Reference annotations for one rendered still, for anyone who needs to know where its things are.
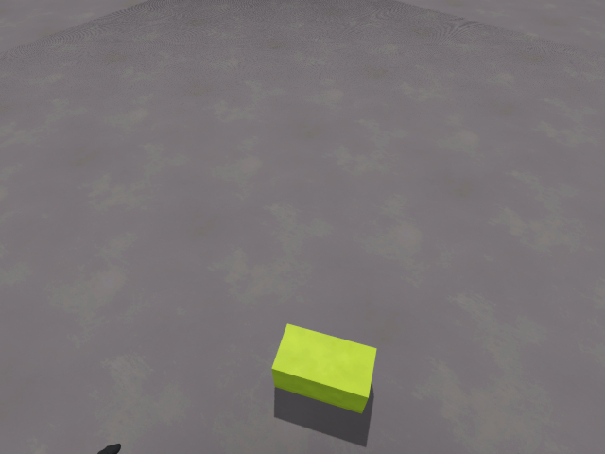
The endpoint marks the carton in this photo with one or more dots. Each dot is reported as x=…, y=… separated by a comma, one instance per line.
x=325, y=368

